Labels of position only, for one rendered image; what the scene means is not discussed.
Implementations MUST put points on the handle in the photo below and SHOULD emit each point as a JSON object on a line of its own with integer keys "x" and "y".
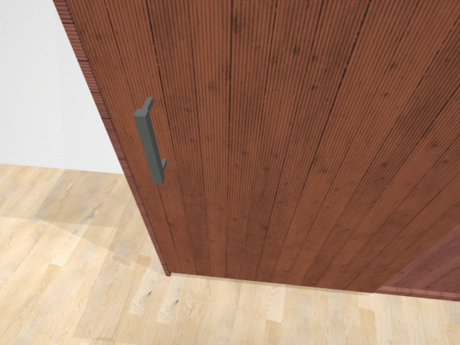
{"x": 149, "y": 143}

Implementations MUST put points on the wardrobe door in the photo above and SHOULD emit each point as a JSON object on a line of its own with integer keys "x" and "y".
{"x": 438, "y": 268}
{"x": 308, "y": 142}

